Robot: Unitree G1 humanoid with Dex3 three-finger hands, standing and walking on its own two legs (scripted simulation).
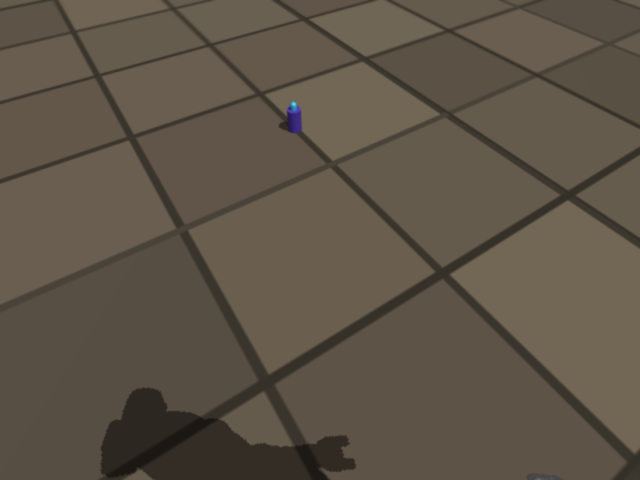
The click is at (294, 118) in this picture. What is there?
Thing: necked bottle
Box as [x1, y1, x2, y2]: [287, 102, 301, 132]
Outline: 292,102 287,108 288,129 291,132 298,132 301,129 300,108 294,102
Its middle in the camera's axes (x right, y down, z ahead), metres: -0.13 -0.66 +2.03
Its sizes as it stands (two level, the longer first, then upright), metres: 0.073 0.073 0.162
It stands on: the floor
